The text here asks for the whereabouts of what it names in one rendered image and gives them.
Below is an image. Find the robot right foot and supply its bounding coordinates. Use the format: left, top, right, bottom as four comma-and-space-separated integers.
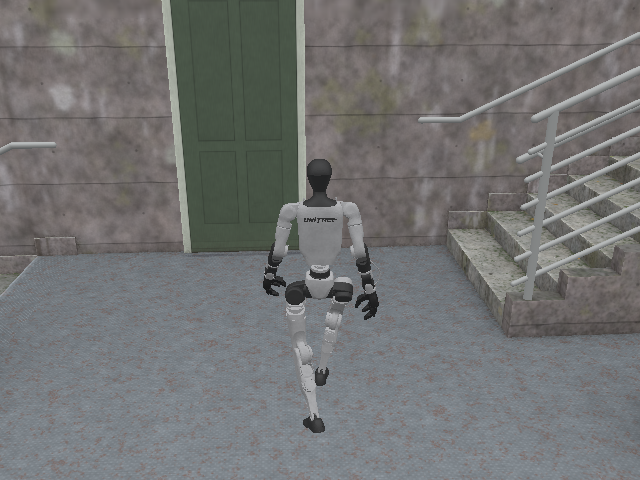
315, 367, 329, 386

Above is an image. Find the left robot thigh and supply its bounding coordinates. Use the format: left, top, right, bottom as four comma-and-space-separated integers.
285, 280, 313, 365

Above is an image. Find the left robot upper arm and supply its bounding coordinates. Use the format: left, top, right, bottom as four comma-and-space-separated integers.
272, 202, 299, 258

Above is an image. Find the robot right forearm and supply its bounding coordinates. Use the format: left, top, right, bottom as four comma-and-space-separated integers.
356, 243, 376, 294

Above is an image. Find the robot left hand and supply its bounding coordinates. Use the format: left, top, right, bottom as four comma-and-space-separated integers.
263, 276, 286, 296

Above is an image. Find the robot right hand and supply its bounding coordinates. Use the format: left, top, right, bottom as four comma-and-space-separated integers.
355, 291, 379, 320

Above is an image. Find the robot left forearm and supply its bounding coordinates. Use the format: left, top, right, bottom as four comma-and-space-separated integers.
264, 242, 283, 280

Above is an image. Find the right robot upper arm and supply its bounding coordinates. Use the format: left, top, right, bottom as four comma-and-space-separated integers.
340, 201, 366, 259

